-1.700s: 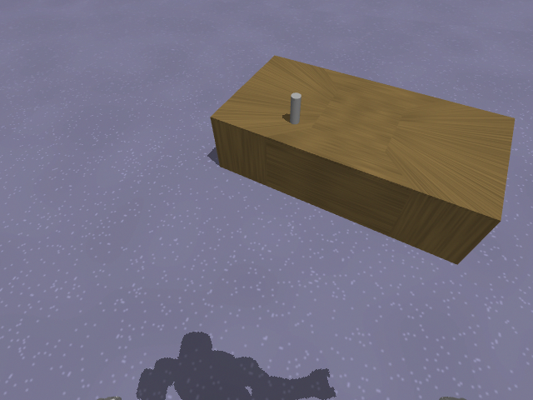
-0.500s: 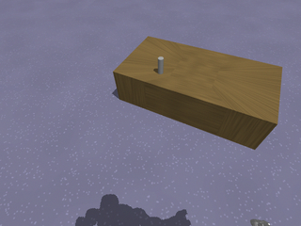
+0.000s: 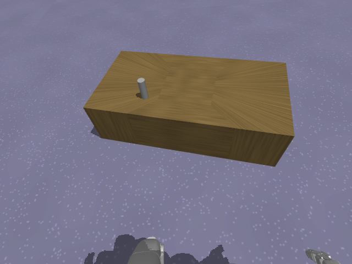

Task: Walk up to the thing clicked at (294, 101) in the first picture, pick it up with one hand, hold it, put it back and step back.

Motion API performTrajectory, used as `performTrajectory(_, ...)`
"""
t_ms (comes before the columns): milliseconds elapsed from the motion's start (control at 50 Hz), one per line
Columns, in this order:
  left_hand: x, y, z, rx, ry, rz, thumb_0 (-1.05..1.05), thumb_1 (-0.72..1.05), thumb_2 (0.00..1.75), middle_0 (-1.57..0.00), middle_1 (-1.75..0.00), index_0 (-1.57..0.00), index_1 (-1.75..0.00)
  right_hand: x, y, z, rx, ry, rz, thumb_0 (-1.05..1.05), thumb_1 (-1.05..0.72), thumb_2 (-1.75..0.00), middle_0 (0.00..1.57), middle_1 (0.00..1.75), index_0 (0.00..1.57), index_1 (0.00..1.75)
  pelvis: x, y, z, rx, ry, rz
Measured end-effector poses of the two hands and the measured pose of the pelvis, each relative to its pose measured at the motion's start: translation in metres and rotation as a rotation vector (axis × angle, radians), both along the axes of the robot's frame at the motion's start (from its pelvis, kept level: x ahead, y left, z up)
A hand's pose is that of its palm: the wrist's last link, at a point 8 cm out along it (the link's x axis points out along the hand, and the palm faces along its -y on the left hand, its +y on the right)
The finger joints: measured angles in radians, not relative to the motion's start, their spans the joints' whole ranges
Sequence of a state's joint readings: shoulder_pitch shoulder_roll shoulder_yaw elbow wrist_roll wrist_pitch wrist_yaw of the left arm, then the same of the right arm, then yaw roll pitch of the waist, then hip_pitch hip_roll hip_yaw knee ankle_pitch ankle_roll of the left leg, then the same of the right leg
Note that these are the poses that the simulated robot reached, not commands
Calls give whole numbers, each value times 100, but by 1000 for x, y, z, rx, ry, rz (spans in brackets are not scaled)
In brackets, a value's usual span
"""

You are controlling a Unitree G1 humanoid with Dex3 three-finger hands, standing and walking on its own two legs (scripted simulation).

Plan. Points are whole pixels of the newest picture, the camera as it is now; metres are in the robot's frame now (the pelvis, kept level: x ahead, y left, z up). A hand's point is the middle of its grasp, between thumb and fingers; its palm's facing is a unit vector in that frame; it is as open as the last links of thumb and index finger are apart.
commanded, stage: walk up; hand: left
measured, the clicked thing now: (143, 89) +1.05 +0.25 -0.37
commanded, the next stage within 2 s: none
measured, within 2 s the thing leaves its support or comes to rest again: neither
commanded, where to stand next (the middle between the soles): +0.56 +0.15 m, yaw -13 degrees
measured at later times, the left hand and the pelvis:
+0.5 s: hand (76, 195) +0.31 +0.33 -0.13, palm faces -0.19 -0.87 -0.45, open 7.4 cm; pelvis +0.19 +0.06 -0.01, yaw -8 degrees
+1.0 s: hand (61, 159) +0.45 +0.45 -0.16, palm faces -0.19 -0.85 -0.49, open 7.4 cm; pelvis +0.37 +0.15 -0.03, yaw -10 degrees
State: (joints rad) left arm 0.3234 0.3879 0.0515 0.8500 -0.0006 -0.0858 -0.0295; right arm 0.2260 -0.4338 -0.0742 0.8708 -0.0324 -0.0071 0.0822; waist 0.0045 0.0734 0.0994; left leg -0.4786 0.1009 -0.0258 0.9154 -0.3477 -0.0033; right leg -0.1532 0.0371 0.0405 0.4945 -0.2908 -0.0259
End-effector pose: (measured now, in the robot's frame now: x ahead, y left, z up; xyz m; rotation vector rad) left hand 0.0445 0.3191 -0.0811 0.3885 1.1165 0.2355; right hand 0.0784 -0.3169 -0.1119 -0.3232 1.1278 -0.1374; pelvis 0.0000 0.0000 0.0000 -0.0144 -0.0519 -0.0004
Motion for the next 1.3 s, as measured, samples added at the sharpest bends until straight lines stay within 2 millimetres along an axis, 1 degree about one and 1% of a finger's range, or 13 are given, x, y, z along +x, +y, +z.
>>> performTrajectory(100, 40, 22, -10, -2, 7, -29, 0, 90, 89, -21, -30, -21, -30, 53, 21, 3, -1, -54, 4, 1, -91, -90, 20, 30, 20, 30, 42, 21, -7, -11, -1, -22)
performTrajectory(200, 95, 57, -33, 10, 24, -63, 0, 90, 89, -21, -30, -21, -30, 97, 44, 3, -37, -127, -16, 1, -91, -90, 20, 30, 20, 30, 88, 51, -24, 14, -4, -52)
performTrajectory(380, 202, 63, -17, -7, 6, -169, 0, 91, 90, -21, -30, -20, -30, 96, 66, 13, -17, -43, -129, 1, -91, -90, 20, 30, 21, 30, 148, 65, -6, 26, 4, -108)
performTrajectory(460, 242, 58, -7, 14, -6, -200, 0, 91, 90, -21, -30, -20, -30, 94, 60, 2, -5, 22, -162, 1, -90, -90, 20, 30, 21, 30, 177, 64, -7, 28, 4, -123)
performTrajectory(540, 274, 58, -6, 65, -48, -201, 0, 91, 89, -21, -30, -20, -30, 111, 52, -21, 7, 64, -183, 1, -91, -90, 20, 30, 21, 30, 208, 57, -20, 9, -1, -132)
performTrajectory(600, 286, 61, -1, 81, -56, -175, 0, 91, 89, -21, -30, -20, -30, 138, 56, -26, 19, 85, -172, 1, -91, -90, 20, 30, 20, 30, 227, 59, -19, 0, 0, -135)
performTrajectory(720, 304, 79, 8, 90, -23, -145, 0, 90, 89, -21, -30, -21, -30, 205, 68, -17, 22, 33, -124, 1, -91, -90, 20, 30, 20, 30, 265, 73, -11, -4, 7, -143)
performTrajectory(840, 330, 119, -2, 97, 29, -143, 0, 90, 89, -21, -30, -21, -30, 271, 84, -4, -16, -21, -109, 1, -91, -90, 20, 30, 20, 30, 308, 103, -15, -5, 18, -155)
performTrajectory(920, 364, 155, -24, 102, 66, -151, 0, 90, 89, -21, -30, -21, -30, 309, 101, 0, -71, -79, -118, 1, -91, -90, 20, 30, 20, 30, 342, 132, -29, 16, 15, -164)
performTrajectory(1000, 408, 166, -33, 89, 79, -161, 0, 91, 89, -21, -30, -20, -30, 319, 123, 5, -75, -92, -173, 1, -91, -90, 20, 30, 20, 30, 367, 148, -27, 7, 5, -181)
performTrajectory(1120, 476, 155, -24, 30, 28, -222, 0, 91, 90, -21, -30, -20, -30, 315, 148, 7, -44, 3, -211, 1, -91, -90, 20, 30, 21, 30, 405, 155, -14, 17, 8, -193)
performTrajectory(1220, 522, 140, -20, 38, -2, -261, 0, 91, 90, -21, -30, -20, -30, 319, 153, -12, -12, 78, -243, 1, -90, -90, 20, 30, 21, 30, 437, 153, -18, 20, 12, -197)
performTrajectory(1300, 547, 135, -22, 51, -40, -260, 0, 91, 89, -21, -30, -20, -30, 341, 157, -32, 2, 109, -258, 1, -91, -90, 20, 30, 21, 30, 454, 151, -26, 10, 1, -208)
